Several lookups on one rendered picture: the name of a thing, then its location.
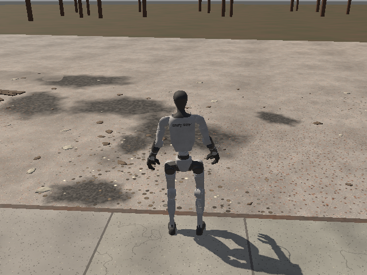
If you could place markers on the robot left hand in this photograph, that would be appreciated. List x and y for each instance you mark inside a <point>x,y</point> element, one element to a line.
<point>149,162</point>

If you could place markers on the robot left upper arm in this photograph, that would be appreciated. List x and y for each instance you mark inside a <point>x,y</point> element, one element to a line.
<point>164,121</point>

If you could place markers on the robot right thigh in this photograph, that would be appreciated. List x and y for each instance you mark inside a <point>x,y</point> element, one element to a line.
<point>198,171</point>

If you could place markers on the robot thigh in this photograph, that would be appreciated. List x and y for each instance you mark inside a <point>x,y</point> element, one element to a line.
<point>170,171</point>
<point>198,171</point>

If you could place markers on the robot right upper arm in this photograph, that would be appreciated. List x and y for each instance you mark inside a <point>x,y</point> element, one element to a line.
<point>203,129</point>

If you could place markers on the robot left forearm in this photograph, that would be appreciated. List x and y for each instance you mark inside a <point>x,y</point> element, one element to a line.
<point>154,151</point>

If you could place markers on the robot left thigh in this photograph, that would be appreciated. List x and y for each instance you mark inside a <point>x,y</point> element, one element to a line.
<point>170,171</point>

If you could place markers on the robot right hand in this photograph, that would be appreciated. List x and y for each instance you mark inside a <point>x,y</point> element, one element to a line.
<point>213,156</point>

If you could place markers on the robot right forearm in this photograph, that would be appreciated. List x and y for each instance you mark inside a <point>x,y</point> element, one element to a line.
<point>212,147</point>

